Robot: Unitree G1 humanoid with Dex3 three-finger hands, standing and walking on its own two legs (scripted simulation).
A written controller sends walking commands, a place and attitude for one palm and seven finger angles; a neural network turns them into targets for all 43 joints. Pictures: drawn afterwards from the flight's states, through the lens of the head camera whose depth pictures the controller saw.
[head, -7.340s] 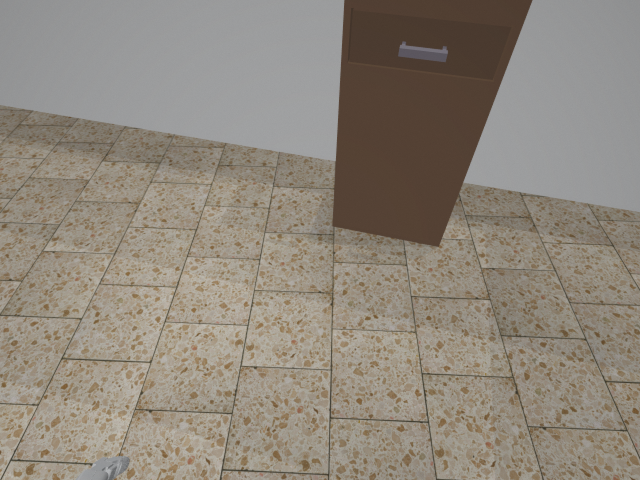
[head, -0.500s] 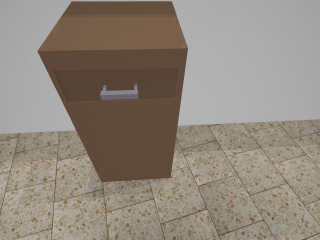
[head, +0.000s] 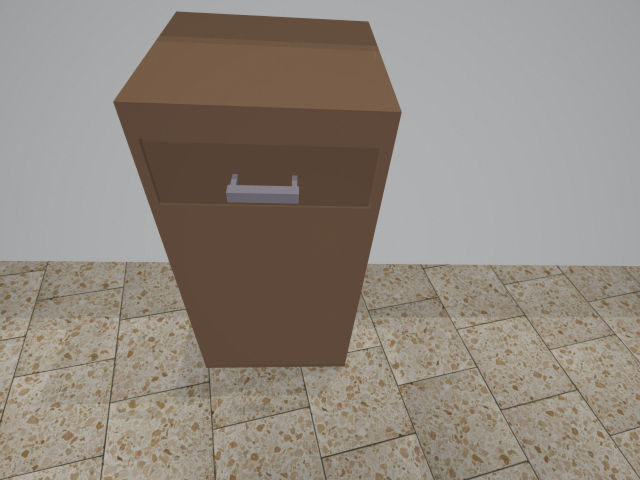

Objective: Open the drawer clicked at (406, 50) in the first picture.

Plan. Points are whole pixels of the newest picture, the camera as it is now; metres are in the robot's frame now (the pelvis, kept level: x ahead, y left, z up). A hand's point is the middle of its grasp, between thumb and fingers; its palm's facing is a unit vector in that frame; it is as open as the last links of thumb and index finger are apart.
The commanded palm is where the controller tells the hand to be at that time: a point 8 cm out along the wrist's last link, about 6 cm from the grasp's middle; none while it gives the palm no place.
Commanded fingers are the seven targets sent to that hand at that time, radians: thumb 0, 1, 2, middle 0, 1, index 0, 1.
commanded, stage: shuffle to correct the standing spot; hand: left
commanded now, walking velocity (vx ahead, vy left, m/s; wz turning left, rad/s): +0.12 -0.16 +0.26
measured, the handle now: (264, 187) +0.59 +0.14 +0.03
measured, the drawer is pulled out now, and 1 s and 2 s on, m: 0.00 0.00 0.00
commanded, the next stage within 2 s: come to a stop and stand still in 0.54 s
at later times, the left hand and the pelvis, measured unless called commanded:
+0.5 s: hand out of the picture -0.03 +0.09 -0.19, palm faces +0.08 -0.99 -0.08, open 7.4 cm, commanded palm none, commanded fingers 0.00 0.90 0.90 -0.20 -0.30 -0.20 -0.30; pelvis +0.04 -0.05 -0.01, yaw +3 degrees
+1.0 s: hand out of the picture +0.08 +0.06 -0.18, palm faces +0.14 -0.98 -0.17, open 7.3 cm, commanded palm none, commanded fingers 0.00 0.90 0.90 -0.20 -0.30 -0.20 -0.30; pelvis +0.08 -0.11 +0.00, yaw +4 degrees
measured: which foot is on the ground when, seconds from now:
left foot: down 0.00-0.68, up 0.70-1.00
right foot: down 0.00-0.40, up 0.42-0.66, down 0.68-1.00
